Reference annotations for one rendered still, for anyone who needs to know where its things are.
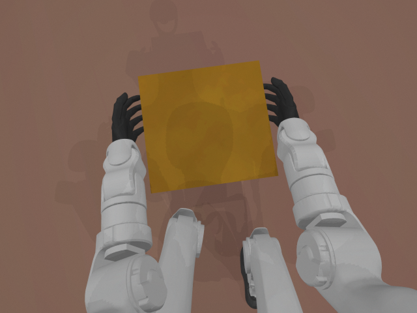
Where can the robot right thigh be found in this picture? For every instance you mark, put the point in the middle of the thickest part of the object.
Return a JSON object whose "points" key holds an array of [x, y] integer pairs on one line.
{"points": [[274, 288]]}

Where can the left robot hand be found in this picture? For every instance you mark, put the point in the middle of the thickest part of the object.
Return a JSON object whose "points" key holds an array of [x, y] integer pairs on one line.
{"points": [[122, 127]]}

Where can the robot left thigh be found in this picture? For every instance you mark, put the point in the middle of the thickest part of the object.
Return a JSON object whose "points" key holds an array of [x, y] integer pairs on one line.
{"points": [[182, 244]]}

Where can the right robot forearm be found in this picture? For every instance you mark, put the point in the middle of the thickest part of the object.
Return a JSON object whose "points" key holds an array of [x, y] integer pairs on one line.
{"points": [[311, 182]]}

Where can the robot thigh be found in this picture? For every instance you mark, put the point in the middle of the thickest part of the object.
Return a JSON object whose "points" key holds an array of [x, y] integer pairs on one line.
{"points": [[274, 288], [182, 244]]}

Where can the left robot forearm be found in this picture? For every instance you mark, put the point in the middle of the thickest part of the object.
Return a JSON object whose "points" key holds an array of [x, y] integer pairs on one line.
{"points": [[124, 229]]}

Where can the right robot hand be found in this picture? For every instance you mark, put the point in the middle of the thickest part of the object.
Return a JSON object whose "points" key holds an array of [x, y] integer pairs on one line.
{"points": [[286, 107]]}

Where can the left robot upper arm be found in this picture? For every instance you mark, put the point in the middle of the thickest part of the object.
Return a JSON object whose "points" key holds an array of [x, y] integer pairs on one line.
{"points": [[131, 285]]}

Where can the right robot upper arm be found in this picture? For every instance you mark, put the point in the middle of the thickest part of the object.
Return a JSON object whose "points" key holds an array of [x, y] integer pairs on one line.
{"points": [[344, 265]]}

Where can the carton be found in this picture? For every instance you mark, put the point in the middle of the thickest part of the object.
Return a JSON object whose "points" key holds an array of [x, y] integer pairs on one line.
{"points": [[206, 126]]}

